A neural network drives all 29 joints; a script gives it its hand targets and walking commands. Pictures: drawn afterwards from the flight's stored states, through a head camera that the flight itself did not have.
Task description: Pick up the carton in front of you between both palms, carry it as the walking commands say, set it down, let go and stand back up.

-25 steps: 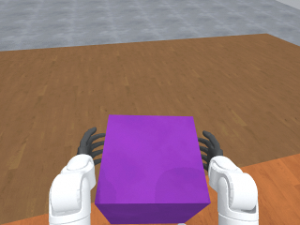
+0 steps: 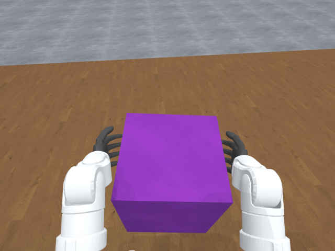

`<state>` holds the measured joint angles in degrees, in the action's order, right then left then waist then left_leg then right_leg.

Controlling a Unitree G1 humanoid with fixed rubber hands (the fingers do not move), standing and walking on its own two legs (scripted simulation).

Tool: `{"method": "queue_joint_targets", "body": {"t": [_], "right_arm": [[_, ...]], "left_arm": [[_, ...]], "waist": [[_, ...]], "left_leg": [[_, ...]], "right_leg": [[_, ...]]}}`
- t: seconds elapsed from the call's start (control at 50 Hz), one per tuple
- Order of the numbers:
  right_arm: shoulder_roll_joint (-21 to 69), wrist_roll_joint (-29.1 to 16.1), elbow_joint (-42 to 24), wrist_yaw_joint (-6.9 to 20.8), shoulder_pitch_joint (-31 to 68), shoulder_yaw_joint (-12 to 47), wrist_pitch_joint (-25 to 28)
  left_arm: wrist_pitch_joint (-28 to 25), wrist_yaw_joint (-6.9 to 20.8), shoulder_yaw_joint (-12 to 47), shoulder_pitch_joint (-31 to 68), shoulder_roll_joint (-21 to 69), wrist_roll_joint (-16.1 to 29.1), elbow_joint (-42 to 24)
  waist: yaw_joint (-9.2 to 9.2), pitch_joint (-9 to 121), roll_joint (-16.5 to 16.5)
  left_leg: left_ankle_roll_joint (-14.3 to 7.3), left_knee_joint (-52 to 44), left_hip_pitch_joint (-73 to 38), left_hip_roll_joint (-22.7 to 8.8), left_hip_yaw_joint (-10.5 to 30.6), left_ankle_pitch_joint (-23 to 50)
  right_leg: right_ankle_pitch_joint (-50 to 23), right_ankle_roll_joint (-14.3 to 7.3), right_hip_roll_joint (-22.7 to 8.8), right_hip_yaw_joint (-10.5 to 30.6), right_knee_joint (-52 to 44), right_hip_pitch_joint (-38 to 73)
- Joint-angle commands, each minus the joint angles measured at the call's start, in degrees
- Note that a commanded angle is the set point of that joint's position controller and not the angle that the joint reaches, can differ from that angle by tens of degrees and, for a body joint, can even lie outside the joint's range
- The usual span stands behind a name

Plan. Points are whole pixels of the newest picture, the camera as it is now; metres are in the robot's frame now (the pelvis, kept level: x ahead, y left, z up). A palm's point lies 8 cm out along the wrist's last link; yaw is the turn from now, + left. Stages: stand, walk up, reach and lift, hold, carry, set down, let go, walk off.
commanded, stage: carry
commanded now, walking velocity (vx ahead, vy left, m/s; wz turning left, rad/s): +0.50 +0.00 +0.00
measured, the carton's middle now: (169, 177) +0.31 +0.01 +0.03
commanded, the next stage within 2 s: none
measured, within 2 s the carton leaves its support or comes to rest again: neither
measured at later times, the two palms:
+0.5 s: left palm (121, 70) +0.69 +0.19 +0.10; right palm (206, 77) +0.66 -0.11 +0.10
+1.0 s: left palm (132, 50) +0.99 +0.20 +0.04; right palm (193, 52) +1.00 -0.10 +0.03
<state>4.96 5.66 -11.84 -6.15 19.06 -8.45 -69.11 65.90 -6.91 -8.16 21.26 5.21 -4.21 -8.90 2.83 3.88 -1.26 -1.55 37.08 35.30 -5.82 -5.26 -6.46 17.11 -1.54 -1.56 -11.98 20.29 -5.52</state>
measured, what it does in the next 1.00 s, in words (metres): goes down: left foot, then right foot 0.03 m lower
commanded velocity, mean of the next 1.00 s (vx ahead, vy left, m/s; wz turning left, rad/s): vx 0.50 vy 0.00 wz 0.00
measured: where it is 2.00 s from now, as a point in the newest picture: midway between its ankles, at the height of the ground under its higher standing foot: (162, 133)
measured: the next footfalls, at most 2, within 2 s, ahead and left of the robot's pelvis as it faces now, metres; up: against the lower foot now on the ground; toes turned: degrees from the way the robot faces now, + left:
left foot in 0.12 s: +0.27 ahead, +0.11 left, -0.01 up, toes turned +6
right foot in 0.66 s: +0.57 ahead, +0.00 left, -0.04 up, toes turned -5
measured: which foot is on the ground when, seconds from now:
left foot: up 0.00-0.10, down 0.12-0.64, up 0.66-1.00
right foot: down 0.00-0.14, up 0.16-0.64, down 0.66-1.00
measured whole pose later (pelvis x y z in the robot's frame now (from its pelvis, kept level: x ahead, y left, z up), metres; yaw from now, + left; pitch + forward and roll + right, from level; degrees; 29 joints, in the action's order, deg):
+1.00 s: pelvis +0.63 +0.03 -0.05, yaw -1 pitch +7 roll +2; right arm 3.5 5.0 -2.8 -7.8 32.8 -12.3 -67.1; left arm 63.6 -8.2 -12.7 35.5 1.9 -1.4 1.3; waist 5.6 -3.1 0.7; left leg -2.9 45.6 41.0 -1.2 -0.7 -5.6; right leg 18.1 -8.9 4.3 -6.0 30.3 -12.8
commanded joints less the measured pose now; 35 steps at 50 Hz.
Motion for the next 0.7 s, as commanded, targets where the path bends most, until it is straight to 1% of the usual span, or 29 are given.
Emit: {"method": "queue_joint_targets", "body": {"t": [0.0,0.02,0.06,0.08,0.1,0.12,0.14,0.16,0.18,0.2,0.24,0.28,0.3,0.34,0.38,0.4,0.44,0.46,0.48,0.5,0.52,0.54,0.56,0.58,0.6,0.62,0.64,0.66,0.68], "right_arm": [[46.31,-24.25,-0.14,11.16,44.84,39.46,1.54],[44.13,-23.40,0.62,10.69,47.38,36.14,1.06],[43.23,-24.29,6.67,10.66,47.70,33.43,0.44],[44.25,-24.54,9.93,10.75,52.26,31.47,0.42],[43.15,-23.36,12.77,10.55,51.60,30.07,-0.12],[42.36,-22.13,17.44,10.79,50.25,27.85,0.14],[45.15,-23.20,18.32,11.33,53.67,26.55,0.30],[47.93,-25.15,16.81,11.48,58.41,28.42,1.27],[51.16,-27.30,16.40,11.85,63.31,29.13,1.69],[53.63,-27.37,14.98,12.44,65.39,27.66,2.33],[55.19,-28.66,10.41,11.84,72.63,29.37,2.32],[57.96,-28.78,8.79,11.81,71.45,29.73,2.55],[55.37,-28.98,4.88,11.41,73.03,28.55,2.87],[57.31,-27.77,8.43,10.98,68.64,30.42,1.61],[58.13,-27.99,4.95,10.94,68.47,30.24,2.22],[55.95,-25.90,6.43,11.23,62.29,30.07,2.03],[57.12,-27.15,3.24,11.89,64.71,32.72,1.58],[53.96,-27.11,3.22,11.56,63.26,32.97,1.43],[53.99,-26.27,0.68,11.92,62.65,33.07,1.68],[54.82,-28.33,-2.26,11.97,65.61,34.82,1.39],[55.03,-27.87,2.93,12.33,59.37,34.66,1.23],[55.09,-28.49,0.72,12.63,59.84,35.71,1.10],[52.73,-27.55,1.35,12.64,57.20,37.67,1.18],[53.11,-28.02,2.10,12.58,59.73,37.19,1.12],[53.74,-28.20,4.72,13.15,58.43,36.98,0.83],[54.81,-30.26,5.14,13.18,60.85,38.97,1.34],[51.97,-27.92,6.55,13.39,61.56,36.84,0.85],[56.08,-28.97,8.33,13.44,63.60,38.77,0.62],[53.14,-28.40,8.13,13.22,59.65,36.48,0.67]], "left_arm": [[1.50,14.65,39.77,38.57,47.47,26.34,0.06],[1.92,14.04,37.00,41.07,46.75,26.11,4.25],[2.37,13.18,36.05,44.02,46.53,26.02,8.30],[2.60,13.13,33.24,45.06,46.73,23.96,11.13],[2.79,12.95,33.67,49.16,49.12,25.60,14.05],[3.06,13.22,33.58,54.24,50.63,26.57,13.02],[3.32,13.30,32.64,56.01,50.87,26.05,16.09],[3.26,13.26,31.50,56.93,53.89,26.87,18.69],[2.53,12.99,32.41,61.55,54.91,27.49,14.08],[2.23,12.20,32.50,66.29,56.01,28.42,13.73],[2.09,11.71,29.74,66.93,60.33,28.26,14.23],[1.52,11.01,29.37,64.20,59.52,27.53,11.65],[2.06,11.49,30.94,61.14,62.82,28.07,14.77],[2.03,11.08,27.34,56.31,59.89,24.06,15.41],[1.93,10.75,30.31,57.94,61.96,24.87,12.74],[2.20,10.77,32.61,57.65,59.89,24.38,8.55],[2.07,10.39,32.76,56.01,58.78,23.01,6.55],[2.32,10.64,32.65,52.73,60.15,22.92,8.91],[2.51,10.89,34.11,53.01,58.20,22.17,7.49],[1.99,11.25,34.86,55.85,59.83,24.53,3.89],[2.37,10.55,35.00,56.75,54.93,23.07,3.35],[2.58,10.51,34.64,53.10,56.24,23.49,3.20],[3.32,11.02,32.83,51.39,54.54,21.88,4.51],[3.61,11.36,34.12,49.57,54.48,21.68,7.33],[3.33,11.97,32.75,48.26,52.97,21.21,8.31],[3.01,12.53,32.98,51.29,51.52,20.55,5.91],[3.39,13.16,31.77,47.60,52.38,20.26,10.88],[2.92,13.50,28.65,49.69,47.87,19.56,8.81],[3.95,13.80,30.04,45.59,51.43,19.67,15.88]], "waist": [[2.32,10.49,12.11],[0.31,10.25,10.89],[-1.24,12.23,8.68],[-4.92,13.17,6.56],[-6.21,20.37,-0.82],[-5.52,24.47,-16.75],[-6.44,22.09,-18.61],[-6.81,22.26,-14.73],[-6.32,22.60,-9.19],[-3.62,22.53,-6.98],[-4.24,23.74,-3.73],[-3.40,25.06,-3.03],[-4.55,27.70,-6.71],[-4.88,26.04,-1.47],[-6.62,26.21,-3.69],[-6.68,26.72,-8.79],[-6.73,24.82,-7.08],[-6.42,21.79,-5.18],[-7.31,19.62,-7.47],[-7.81,20.66,-7.25],[-8.12,20.52,-5.26],[-8.49,21.51,-7.34],[-7.27,22.23,-6.26],[-6.12,22.64,-9.47],[-4.57,23.15,-7.54],[-2.26,24.16,-1.95],[-0.67,23.78,3.06],[-1.02,28.17,18.30],[2.31,31.31,17.51]], "left_leg": [[-0.99,-4.38,0.55,3.20,-4.55,4.21],[-1.61,-3.40,-5.80,2.22,-2.27,4.26],[-2.46,-8.47,-12.64,3.95,-5.07,4.16],[-1.94,-10.24,-20.23,4.81,-5.73,1.32],[-0.74,-7.61,-32.99,1.43,-1.28,-4.58],[-5.55,-18.62,-40.02,-12.09,27.40,-19.36],[-7.10,-23.15,-45.92,-16.35,38.00,-23.48],[-10.21,-20.95,-46.61,-15.05,35.44,-13.53],[-9.64,-19.52,-43.59,-13.40,31.30,-7.86],[-8.70,-19.24,-37.91,-12.92,25.31,-8.38],[-8.80,-20.79,-38.06,-11.75,21.48,-9.27],[-8.12,-18.27,-41.81,-8.80,15.15,4.71],[-8.83,-16.25,-43.36,-11.27,15.82,11.89],[-8.23,-14.10,-48.83,-10.80,13.71,26.37],[-8.97,-11.44,-55.20,-6.89,10.58,34.93],[-9.88,-10.08,-54.25,-8.09,9.52,33.71],[-8.19,-10.30,-51.83,-6.05,6.62,32.27],[-7.94,-11.78,-47.47,-3.11,4.45,38.35],[-6.66,-11.18,-46.72,-1.44,2.18,39.67],[-6.13,-10.32,-48.84,-3.13,3.39,42.83],[-5.33,-9.24,-52.69,-1.12,3.16,43.41],[-5.40,-6.53,-56.21,-1.34,2.45,43.76],[-4.93,-6.00,-53.45,-3.57,4.84,43.71],[-4.29,-0.92,-52.14,-2.22,2.99,40.84],[-4.06,4.31,-47.20,-2.03,0.29,35.92],[-2.19,12.31,-39.07,-1.25,-0.01,30.32],[-2.19,20.17,-24.23,-0.53,-1.96,19.63],[-1.97,27.25,-9.50,5.41,0.90,-23.09],[0.03,43.22,4.96,10.53,3.19,-28.85]], "right_leg": [[-23.27,-6.85,-10.92,5.98,-1.63,8.51],[-20.60,-6.15,-13.53,7.24,-3.03,3.75],[-20.87,-3.97,-11.51,4.36,5.64,4.05],[-23.09,-1.92,-8.99,1.69,15.21,1.75],[-14.39,-0.58,-7.23,1.08,28.14,-2.97],[3.56,0.74,1.17,1.63,42.29,-16.74],[13.74,0.63,3.79,8.25,50.15,-29.59],[12.54,-0.91,3.28,10.56,55.14,-33.78],[9.61,-1.97,0.91,12.35,55.73,-32.55],[5.68,-2.14,-1.75,13.99,53.33,-31.51],[3.35,-1.90,-2.02,12.91,47.90,-31.45],[0.98,-1.39,-2.30,12.49,46.02,-34.52],[-0.26,-1.66,-2.26,12.19,44.53,-34.74],[-1.48,-0.71,-1.70,11.22,42.69,-40.31],[-2.34,-0.57,-0.60,10.16,37.11,-43.63],[-3.47,-0.34,-0.92,9.76,34.92,-43.49],[-9.36,-0.48,0.40,9.02,29.08,-41.09],[-14.32,-0.17,2.24,5.82,23.42,-37.09],[-17.98,-1.36,3.34,3.50,17.83,-35.48],[-17.30,-1.61,4.69,2.71,17.54,-35.03],[-22.57,-1.83,5.06,1.38,11.78,-34.79],[-21.86,-1.42,5.79,2.13,7.40,-34.15],[-25.11,-3.61,4.14,4.02,7.44,-28.83],[-25.80,-4.07,4.80,4.83,2.42,-23.70],[-27.57,-4.60,4.37,2.86,1.84,-15.14],[-33.02,-4.63,2.37,4.41,0.02,-3.52],[-39.14,-5.04,-1.64,6.86,7.26,8.91],[-61.31,-7.19,-13.61,19.85,17.68,25.19],[-42.89,-19.97,-20.05,39.05,12.02,30.78]]}}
